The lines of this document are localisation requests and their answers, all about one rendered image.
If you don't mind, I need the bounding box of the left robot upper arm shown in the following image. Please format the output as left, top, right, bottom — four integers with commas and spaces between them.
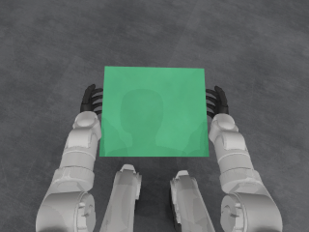
37, 190, 96, 232

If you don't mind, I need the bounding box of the robot right thigh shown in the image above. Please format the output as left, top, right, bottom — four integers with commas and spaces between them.
170, 175, 215, 232

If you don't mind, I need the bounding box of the left robot hand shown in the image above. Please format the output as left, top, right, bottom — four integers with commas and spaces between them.
80, 84, 103, 115

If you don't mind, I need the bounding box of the robot left forearm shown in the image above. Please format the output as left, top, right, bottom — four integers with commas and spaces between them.
36, 111, 102, 232

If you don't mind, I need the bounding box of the robot right forearm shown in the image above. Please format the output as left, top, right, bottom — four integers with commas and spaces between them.
209, 113, 283, 230

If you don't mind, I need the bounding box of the robot right foot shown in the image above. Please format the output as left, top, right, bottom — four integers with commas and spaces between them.
169, 188, 182, 232

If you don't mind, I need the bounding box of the right robot hand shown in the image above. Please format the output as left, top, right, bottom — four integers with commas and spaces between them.
205, 85, 229, 119

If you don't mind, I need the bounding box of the carton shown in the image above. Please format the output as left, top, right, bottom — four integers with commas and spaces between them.
99, 66, 210, 157

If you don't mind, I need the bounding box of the right robot upper arm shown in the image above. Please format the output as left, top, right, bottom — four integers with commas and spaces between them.
220, 191, 282, 232

